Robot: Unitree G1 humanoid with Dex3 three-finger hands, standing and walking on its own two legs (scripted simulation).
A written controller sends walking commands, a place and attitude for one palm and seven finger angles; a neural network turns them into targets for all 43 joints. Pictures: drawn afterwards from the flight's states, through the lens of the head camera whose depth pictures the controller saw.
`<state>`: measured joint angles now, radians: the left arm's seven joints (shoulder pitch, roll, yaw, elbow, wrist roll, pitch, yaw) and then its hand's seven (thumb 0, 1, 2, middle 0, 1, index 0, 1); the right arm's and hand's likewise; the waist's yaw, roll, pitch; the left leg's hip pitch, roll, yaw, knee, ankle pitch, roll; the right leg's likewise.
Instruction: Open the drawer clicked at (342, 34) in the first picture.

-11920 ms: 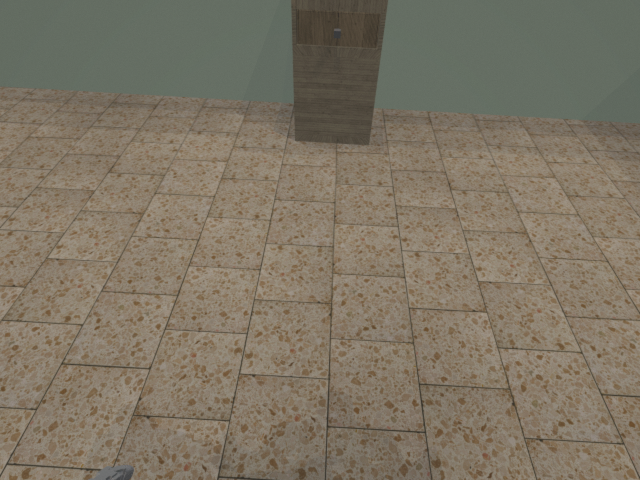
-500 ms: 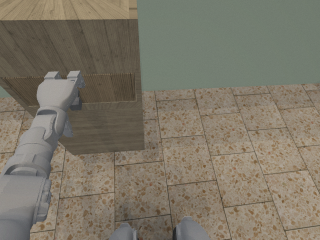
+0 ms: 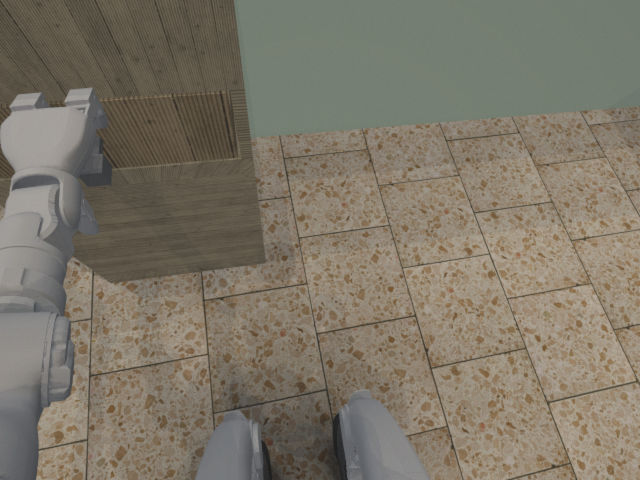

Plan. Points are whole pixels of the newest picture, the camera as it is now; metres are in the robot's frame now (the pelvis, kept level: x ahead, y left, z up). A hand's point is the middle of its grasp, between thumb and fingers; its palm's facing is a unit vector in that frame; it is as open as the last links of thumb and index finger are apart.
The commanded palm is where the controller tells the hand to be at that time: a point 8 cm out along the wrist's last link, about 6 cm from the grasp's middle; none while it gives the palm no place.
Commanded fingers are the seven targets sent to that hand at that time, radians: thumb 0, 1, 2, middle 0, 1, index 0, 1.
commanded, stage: move the hooked fingers above the handle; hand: left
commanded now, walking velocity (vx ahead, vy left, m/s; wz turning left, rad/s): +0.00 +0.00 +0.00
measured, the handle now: (95, 160) +0.56 +0.26 -0.06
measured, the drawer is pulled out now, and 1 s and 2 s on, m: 0.00 0.00 0.00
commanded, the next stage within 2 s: lower the fingers behind the handle in 1.30 s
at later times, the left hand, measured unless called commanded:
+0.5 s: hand (81, 158) +0.52 +0.25 +0.00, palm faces -0.04 +0.02 -1.00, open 13.7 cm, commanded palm +0.52 +0.25 +0.05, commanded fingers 0.00 -0.50 0.30 -0.30 -1.20 -0.30 -1.20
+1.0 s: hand (68, 163) +0.52 +0.27 +0.00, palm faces -0.09 -0.02 -1.00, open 13.5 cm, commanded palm +0.53 +0.24 +0.05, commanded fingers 0.00 -0.50 0.30 -0.30 -1.20 -0.30 -1.20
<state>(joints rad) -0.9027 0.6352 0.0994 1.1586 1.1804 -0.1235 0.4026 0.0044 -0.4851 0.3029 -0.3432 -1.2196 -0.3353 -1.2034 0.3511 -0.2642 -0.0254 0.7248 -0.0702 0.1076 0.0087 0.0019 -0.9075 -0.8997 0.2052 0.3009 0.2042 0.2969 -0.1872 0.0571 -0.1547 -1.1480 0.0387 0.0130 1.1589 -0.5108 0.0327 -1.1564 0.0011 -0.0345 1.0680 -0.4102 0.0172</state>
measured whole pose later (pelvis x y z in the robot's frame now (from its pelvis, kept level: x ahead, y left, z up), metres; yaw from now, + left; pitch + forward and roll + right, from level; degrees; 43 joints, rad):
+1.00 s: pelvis -0.01 +0.00 -0.01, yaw +1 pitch +30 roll -5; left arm -1.01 0.69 0.01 1.18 1.14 -0.14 0.30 0.00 -0.49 0.30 -0.31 -1.20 -0.38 -1.21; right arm 0.38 -0.25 -0.01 0.72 -0.06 0.04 -0.02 0.00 -0.91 -0.90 0.21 0.30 0.21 0.30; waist -0.20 0.05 -0.16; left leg -1.22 0.03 -0.04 1.20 -0.50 0.03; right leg -1.20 -0.01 -0.08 1.08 -0.40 0.01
